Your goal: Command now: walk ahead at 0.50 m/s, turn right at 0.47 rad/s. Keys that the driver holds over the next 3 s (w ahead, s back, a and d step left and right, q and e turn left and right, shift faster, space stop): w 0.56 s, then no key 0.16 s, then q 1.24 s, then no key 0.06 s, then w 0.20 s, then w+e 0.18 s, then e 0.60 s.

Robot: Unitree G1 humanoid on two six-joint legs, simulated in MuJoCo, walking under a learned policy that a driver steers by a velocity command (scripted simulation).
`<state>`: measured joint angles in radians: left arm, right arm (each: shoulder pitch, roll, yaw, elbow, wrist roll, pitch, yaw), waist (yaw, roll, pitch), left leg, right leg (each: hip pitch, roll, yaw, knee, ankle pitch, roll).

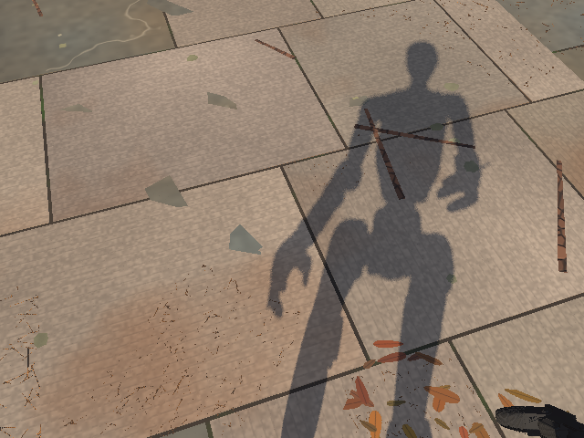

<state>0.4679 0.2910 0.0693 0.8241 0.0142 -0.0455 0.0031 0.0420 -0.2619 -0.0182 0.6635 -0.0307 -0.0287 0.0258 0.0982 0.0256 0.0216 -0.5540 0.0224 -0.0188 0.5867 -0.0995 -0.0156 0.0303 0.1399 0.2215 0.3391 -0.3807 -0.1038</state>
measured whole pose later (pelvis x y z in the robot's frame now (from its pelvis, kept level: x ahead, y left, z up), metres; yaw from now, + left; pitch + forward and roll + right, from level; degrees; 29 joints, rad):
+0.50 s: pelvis +0.26 +0.00 +0.00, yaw -5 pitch +2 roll +2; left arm 0.03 0.23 0.00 0.72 0.04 -0.04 -0.04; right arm 0.46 -0.24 -0.03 0.92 -0.01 -0.07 0.02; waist -0.09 -0.02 0.03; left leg 0.04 -0.04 0.06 0.27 -0.34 0.02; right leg -0.50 -0.03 -0.05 0.56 -0.13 -0.06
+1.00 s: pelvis +0.44 -0.02 +0.00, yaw +1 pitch +0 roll -2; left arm 0.27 0.23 0.03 0.92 0.02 -0.03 0.03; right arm 0.19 -0.22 -0.03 0.83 -0.03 0.01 0.01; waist 0.02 0.01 0.06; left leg -0.39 0.01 0.06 0.62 -0.23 0.06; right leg -0.12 0.03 -0.17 0.46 -0.33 -0.06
